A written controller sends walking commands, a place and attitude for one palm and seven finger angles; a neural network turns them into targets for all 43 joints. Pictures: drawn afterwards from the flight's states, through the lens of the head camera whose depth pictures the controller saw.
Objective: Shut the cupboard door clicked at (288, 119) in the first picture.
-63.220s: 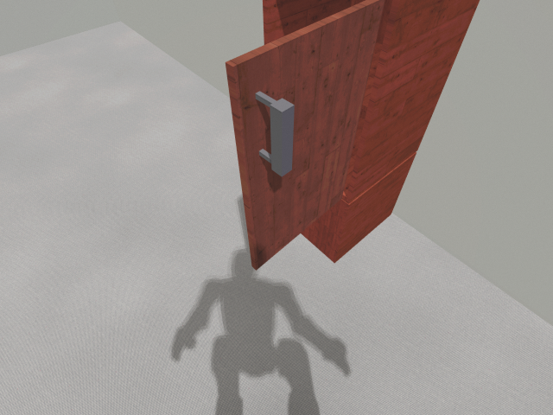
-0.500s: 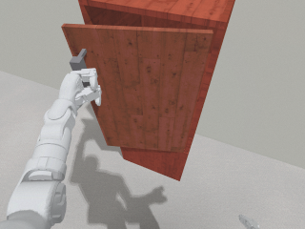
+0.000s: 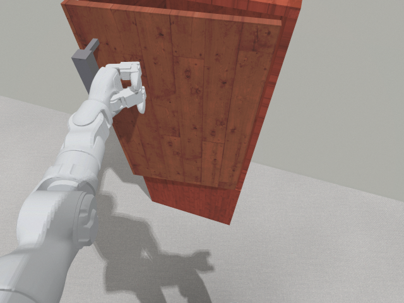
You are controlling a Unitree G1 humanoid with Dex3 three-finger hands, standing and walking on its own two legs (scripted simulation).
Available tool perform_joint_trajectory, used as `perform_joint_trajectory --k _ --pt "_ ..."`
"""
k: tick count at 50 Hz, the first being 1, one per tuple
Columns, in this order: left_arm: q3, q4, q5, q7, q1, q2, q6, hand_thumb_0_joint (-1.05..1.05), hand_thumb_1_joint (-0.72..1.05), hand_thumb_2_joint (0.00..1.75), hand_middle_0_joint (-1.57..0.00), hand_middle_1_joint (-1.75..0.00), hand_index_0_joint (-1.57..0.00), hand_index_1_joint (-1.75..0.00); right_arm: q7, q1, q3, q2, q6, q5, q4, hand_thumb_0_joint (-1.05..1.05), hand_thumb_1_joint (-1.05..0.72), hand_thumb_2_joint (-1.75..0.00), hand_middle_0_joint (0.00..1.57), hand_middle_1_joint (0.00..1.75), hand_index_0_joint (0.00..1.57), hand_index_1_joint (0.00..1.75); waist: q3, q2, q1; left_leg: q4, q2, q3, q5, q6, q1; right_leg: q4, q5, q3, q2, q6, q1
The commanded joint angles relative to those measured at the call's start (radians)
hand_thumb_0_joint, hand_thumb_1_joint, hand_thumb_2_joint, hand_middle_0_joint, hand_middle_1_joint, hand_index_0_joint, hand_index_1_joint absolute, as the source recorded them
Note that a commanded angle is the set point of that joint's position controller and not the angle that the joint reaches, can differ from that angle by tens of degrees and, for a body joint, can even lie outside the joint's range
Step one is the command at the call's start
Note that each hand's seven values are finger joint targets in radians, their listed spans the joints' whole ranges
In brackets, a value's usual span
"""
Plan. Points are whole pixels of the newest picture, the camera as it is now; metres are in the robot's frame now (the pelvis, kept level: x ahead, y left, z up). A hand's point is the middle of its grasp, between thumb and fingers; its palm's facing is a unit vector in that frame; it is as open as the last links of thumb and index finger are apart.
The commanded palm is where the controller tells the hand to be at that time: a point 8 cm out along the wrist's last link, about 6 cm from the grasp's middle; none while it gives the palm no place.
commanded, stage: push the door shut along its arc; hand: left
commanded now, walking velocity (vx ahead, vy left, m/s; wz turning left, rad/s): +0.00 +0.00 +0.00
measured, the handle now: (99, 77) +0.54 +0.18 +0.14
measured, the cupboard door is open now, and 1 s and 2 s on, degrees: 8 0 0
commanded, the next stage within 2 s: pull the fist back off the door in 0.62 s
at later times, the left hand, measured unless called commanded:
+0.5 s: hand (153, 79) +0.52 +0.07 +0.15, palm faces -0.34 -0.94 -0.02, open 3.3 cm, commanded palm +0.53 +0.11 +0.15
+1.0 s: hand (168, 76) +0.54 +0.04 +0.14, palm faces +0.13 -0.99 -0.03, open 3.0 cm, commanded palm +0.51 +0.09 +0.15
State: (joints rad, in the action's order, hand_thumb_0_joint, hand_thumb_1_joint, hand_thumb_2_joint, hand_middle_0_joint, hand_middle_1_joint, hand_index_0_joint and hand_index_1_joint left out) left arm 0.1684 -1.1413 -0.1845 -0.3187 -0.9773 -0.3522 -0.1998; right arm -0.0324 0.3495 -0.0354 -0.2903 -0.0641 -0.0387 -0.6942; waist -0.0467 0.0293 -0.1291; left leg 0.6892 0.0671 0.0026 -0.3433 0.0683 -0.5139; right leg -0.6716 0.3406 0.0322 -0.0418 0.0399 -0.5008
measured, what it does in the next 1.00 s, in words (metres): stands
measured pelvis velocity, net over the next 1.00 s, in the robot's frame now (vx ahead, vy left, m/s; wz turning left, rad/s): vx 0.00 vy -0.03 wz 0.01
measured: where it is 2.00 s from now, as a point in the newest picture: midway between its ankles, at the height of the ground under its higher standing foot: outside the picture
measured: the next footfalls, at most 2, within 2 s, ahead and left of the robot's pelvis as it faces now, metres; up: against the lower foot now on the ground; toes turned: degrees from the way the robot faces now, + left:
none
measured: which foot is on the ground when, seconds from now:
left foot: down 0.00-1.00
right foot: down 0.00-1.00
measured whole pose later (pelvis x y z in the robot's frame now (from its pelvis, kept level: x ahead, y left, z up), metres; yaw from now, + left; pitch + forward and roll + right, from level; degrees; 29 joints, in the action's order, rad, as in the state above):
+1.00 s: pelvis +0.00 -0.03 -0.02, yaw +1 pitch +17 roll -1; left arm 0.24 -1.24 0.00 0.23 -1.17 -0.24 -0.25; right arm 0.08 0.38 -0.01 -0.25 -0.06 0.05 -0.70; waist -0.11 0.04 -0.16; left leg 0.81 0.04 -0.03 -0.38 0.03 -0.72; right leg -0.77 0.37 0.07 -0.07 0.08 -0.70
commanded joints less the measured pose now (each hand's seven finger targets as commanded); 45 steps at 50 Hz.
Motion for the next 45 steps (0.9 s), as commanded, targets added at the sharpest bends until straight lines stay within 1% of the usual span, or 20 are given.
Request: perform_joint_trajectory --k 1,4,6,10,13,14,15,18,21,24,25,28,30,35,36,37,38,40,42,45 --pt "0.079 0.192 -0.002 0.004 -0.594 -0.233 -0.082 0.00 0.90 0.90 -1.30 -1.50 -1.30 -1.50 -0.012 0.093 0.062 -0.170 -0.036 0.007 0.078 0.00 -0.90 -0.90 0.20 0.30 0.20 0.30 -0.411 -0.009 -0.036 -0.035 -0.053 -0.102 0.351 -0.030 0.293 0.056 -0.312 -0.027 0.006 -0.004 0.002" --pt "0.122 0.166 0.014 0.002 -0.591 -0.295 -0.095 0.00 0.90 0.90 -1.30 -1.50 -1.30 -1.50 -0.009 0.124 0.066 -0.177 -0.028 0.013 0.074 0.00 -0.90 -0.90 0.20 0.30 0.20 0.30 -0.453 0.021 -0.031 -0.014 -0.051 -0.097 0.405 -0.032 0.285 0.038 -0.354 -0.028 0.005 -0.002 0.016" --pt "0.094 0.170 0.025 -0.011 -0.576 -0.259 -0.102 0.00 0.90 0.90 -1.30 -1.50 -1.30 -1.50 -0.003 0.125 0.069 -0.173 -0.025 0.014 0.082 0.00 -0.90 -0.90 0.20 0.30 0.20 0.30 -0.482 0.050 -0.026 -0.003 -0.055 -0.102 0.446 -0.039 0.313 0.030 -0.373 -0.028 0.002 -0.003 -0.004" --pt "0.052 0.183 0.017 -0.033 -0.597 -0.203 -0.095 0.00 0.90 0.90 -1.30 -1.50 -1.30 -1.50 0.001 0.144 0.080 -0.175 -0.011 0.015 0.080 0.00 -0.90 -0.90 0.20 0.30 0.20 0.30 -0.488 0.025 -0.042 0.014 -0.058 -0.099 0.494 -0.034 0.330 0.030 -0.399 -0.021 -0.010 -0.009 -0.025" --pt "0.048 0.167 0.012 -0.049 -0.639 -0.211 -0.075 0.00 0.90 0.90 -1.30 -1.50 -1.30 -1.50 -0.004 0.156 0.082 -0.180 0.000 0.014 0.069 0.00 -0.90 -0.90 0.20 0.30 0.20 0.30 -0.457 0.002 -0.061 0.012 -0.054 -0.091 0.459 -0.026 0.296 0.040 -0.415 -0.025 -0.011 -0.010 -0.018" --pt "0.000 0.187 0.006 -0.054 -0.678 -0.160 -0.076 0.00 0.90 0.90 -1.30 -1.50 -1.30 -1.50 -0.007 0.161 0.084 -0.176 0.001 0.012 0.064 0.00 -0.90 -0.90 0.20 0.30 0.20 0.30 -0.460 0.024 -0.079 0.019 -0.055 -0.093 0.490 -0.024 0.326 0.037 -0.409 -0.016 -0.012 -0.010 -0.045" --pt "0.013 0.169 0.005 -0.055 -0.668 -0.165 -0.067 0.00 0.90 0.90 -1.30 -1.50 -1.30 -1.50 -0.006 0.155 0.083 -0.177 0.001 0.015 0.059 0.00 -0.90 -0.90 0.20 0.30 0.20 0.30 -0.446 0.022 -0.068 0.022 -0.055 -0.095 0.477 -0.025 0.328 0.042 -0.397 -0.017 -0.016 -0.011 -0.058" --pt "0.012 0.143 0.003 -0.061 -0.718 -0.180 -0.055 0.00 0.90 0.90 -1.30 -1.50 -1.30 -1.50 -0.010 0.164 0.080 -0.182 -0.001 0.017 0.040 0.00 -0.90 -0.90 0.20 0.30 0.20 0.30 -0.424 0.013 -0.090 0.022 -0.051 -0.096 0.417 -0.021 0.299 0.048 -0.371 -0.022 -0.014 -0.011 -0.077" --pt "0.007 0.162 0.000 -0.071 -0.760 -0.182 -0.061 0.00 0.90 0.90 -1.30 -1.50 -1.30 -1.50 -0.014 0.161 0.079 -0.182 -0.007 0.019 0.033 0.00 -0.90 -0.90 0.20 0.30 0.20 0.30 -0.472 0.044 -0.093 0.030 -0.047 -0.101 0.438 -0.021 0.324 0.037 -0.385 -0.020 -0.012 -0.008 -0.079" --pt "-0.046 0.163 -0.009 -0.085 -0.806 -0.123 -0.063 0.00 0.90 0.90 -1.30 -1.50 -1.30 -1.50 -0.016 0.162 0.078 -0.180 -0.017 0.022 0.020 0.00 -0.90 -0.90 0.20 0.30 0.20 0.30 -0.481 0.061 -0.113 0.046 -0.042 -0.101 0.454 -0.016 0.346 0.028 -0.377 -0.013 -0.014 -0.007 -0.112" --pt "-0.032 0.158 -0.009 -0.088 -0.799 -0.133 -0.059 0.00 0.90 0.90 -1.30 -1.50 -1.30 -1.50 -0.016 0.151 0.077 -0.179 -0.018 0.024 0.019 0.00 -0.90 -0.90 0.20 0.30 0.20 0.30 -0.494 0.058 -0.102 0.049 -0.042 -0.105 0.458 -0.018 0.347 0.025 -0.384 -0.013 -0.017 -0.006 -0.104" --pt "0.000 0.088 -0.009 -0.097 -0.812 -0.180 -0.040 0.00 0.90 0.90 -1.30 -1.50 -1.30 -1.50 -0.022 0.155 0.073 -0.188 -0.020 0.024 0.010 0.00 -0.90 -0.90 0.20 0.30 0.20 0.30 -0.460 -0.011 -0.120 0.053 -0.036 -0.098 0.386 -0.010 0.261 0.028 -0.376 -0.024 -0.012 -0.012 -0.087" --pt "-0.017 0.065 -0.009 -0.096 -0.845 -0.159 -0.031 0.00 0.90 0.90 -1.30 -1.50 -1.30 -1.50 -0.026 0.148 0.068 -0.186 -0.020 0.024 0.003 0.00 -0.90 -0.90 0.20 0.30 0.20 0.30 -0.430 -0.013 -0.133 0.057 -0.031 -0.091 0.354 -0.005 0.221 0.025 -0.365 -0.023 -0.010 -0.016 -0.093" --pt "-0.051 0.108 -0.006 -0.116 -0.902 -0.122 -0.045 0.00 0.90 0.90 -1.30 -1.50 -1.30 -1.50 -0.025 0.143 0.072 -0.186 -0.036 0.029 -0.005 0.00 -0.90 -0.90 0.20 0.30 0.20 0.30 -0.527 0.075 -0.134 0.090 -0.031 -0.102 0.432 -0.008 0.316 -0.005 -0.380 -0.015 -0.013 -0.010 -0.151" --pt "-0.042 0.123 -0.006 -0.124 -0.919 -0.146 -0.050 0.00 0.90 0.90 -1.30 -1.50 -1.30 -1.50 -0.025 0.150 0.074 -0.193 -0.041 0.030 -0.007 0.00 -0.90 -0.90 0.20 0.30 0.20 0.30 -0.541 0.071 -0.136 0.093 -0.034 -0.107 0.438 -0.010 0.324 -0.007 -0.379 -0.018 -0.013 -0.010 -0.159" --pt "0.168 0.098 -0.069 0.093 -0.916 -0.164 -0.016 0.00 0.90 0.90 -1.30 -1.50 -1.30 -1.50 -0.004 0.159 0.060 -0.139 -0.046 0.019 0.019 0.00 -0.90 -0.90 0.20 0.30 0.20 0.30 -0.551 0.104 -0.076 0.093 -0.048 -0.095 0.415 -0.031 0.225 0.011 -0.398 -0.039 -0.005 -0.009 -0.070" --pt "0.125 0.078 -0.034 0.199 -0.861 -0.115 0.003 0.00 0.90 0.90 -1.30 -1.50 -1.30 -1.50 0.019 0.169 0.058 -0.134 -0.047 0.030 0.025 0.00 -0.90 -0.90 0.20 0.30 0.20 0.30 -0.544 0.070 -0.083 0.074 -0.044 -0.092 0.393 -0.038 0.182 0.007 -0.407 -0.037 -0.005 -0.018 -0.034" --pt "0.115 0.085 -0.017 0.303 -0.790 -0.038 0.001 0.00 0.90 0.90 -1.30 -1.50 -1.30 -1.50 0.045 0.180 0.070 -0.126 -0.042 0.038 0.032 0.00 -0.90 -0.90 0.20 0.30 0.20 0.30 -0.520 -0.035 -0.086 0.066 -0.045 -0.086 0.398 -0.037 0.152 0.005 -0.413 -0.026 -0.012 -0.028 -0.031" --pt "0.128 0.134 0.016 0.429 -0.812 -0.015 -0.027 0.00 0.90 0.90 -1.30 -1.50 -1.30 -1.50 0.067 0.182 0.077 -0.124 -0.035 0.057 0.031 0.00 -0.90 -0.90 0.20 0.30 0.20 0.30 -0.512 -0.043 -0.082 0.074 -0.038 -0.064 0.355 -0.033 0.114 0.011 -0.408 -0.031 -0.008 -0.034 -0.016" --pt "0.096 0.156 0.156 0.572 -0.783 -0.028 -0.104 0.00 0.90 0.90 -1.30 -1.50 -1.30 -1.50 0.101 0.192 0.079 -0.117 -0.031 0.086 0.025 0.00 -0.90 -0.90 0.20 0.30 0.20 0.30 -0.495 0.007 -0.076 0.089 -0.037 -0.059 0.316 -0.029 0.088 -0.009 -0.357 -0.033 -0.004 -0.034 -0.058"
